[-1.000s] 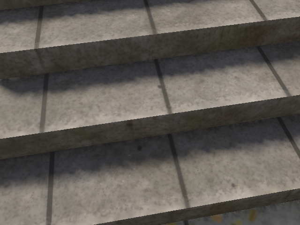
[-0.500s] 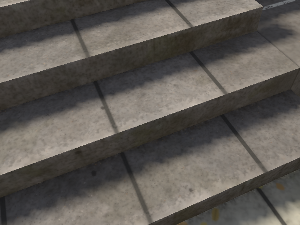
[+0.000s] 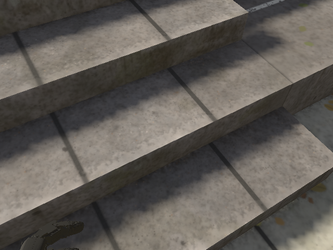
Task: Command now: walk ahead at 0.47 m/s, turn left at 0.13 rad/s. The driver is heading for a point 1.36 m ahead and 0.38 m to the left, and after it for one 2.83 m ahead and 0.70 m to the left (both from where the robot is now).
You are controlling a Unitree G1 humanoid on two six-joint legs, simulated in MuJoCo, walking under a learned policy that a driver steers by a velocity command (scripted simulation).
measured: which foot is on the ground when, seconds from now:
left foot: down 0.00-0.06, up 0.08-0.54, down 0.56-1.00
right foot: up 0.00-0.04, down 0.06-0.56, up 0.58-1.00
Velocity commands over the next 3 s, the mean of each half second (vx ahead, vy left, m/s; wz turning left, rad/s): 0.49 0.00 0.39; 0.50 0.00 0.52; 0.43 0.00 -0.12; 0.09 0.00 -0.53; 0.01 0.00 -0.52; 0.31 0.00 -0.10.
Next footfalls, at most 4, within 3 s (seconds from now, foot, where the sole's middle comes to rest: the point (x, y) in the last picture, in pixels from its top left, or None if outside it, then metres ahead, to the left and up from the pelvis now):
0.06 right None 0.17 -0.12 -0.78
0.56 left None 0.41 0.14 -0.63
1.06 right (101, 135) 0.80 0.18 -0.48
1.54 left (4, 70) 1.01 0.52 -0.33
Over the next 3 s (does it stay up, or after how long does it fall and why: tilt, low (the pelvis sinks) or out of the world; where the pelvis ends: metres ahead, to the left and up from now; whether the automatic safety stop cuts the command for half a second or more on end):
stays up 1.12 0.35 0.44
